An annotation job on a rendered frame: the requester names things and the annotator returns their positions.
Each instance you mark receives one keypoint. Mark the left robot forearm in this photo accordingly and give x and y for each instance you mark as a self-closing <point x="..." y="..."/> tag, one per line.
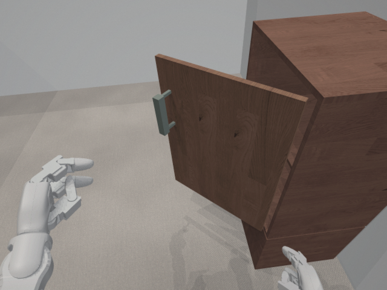
<point x="29" y="265"/>

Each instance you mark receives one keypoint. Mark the right robot hand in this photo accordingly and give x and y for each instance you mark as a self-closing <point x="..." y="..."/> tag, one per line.
<point x="305" y="278"/>

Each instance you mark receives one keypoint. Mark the left robot hand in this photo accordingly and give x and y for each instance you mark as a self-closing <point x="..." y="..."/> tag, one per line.
<point x="37" y="198"/>

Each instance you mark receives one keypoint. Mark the cupboard door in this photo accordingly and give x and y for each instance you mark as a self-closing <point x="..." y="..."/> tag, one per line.
<point x="231" y="137"/>

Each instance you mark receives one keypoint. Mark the handle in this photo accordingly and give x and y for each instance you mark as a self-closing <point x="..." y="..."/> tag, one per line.
<point x="161" y="114"/>

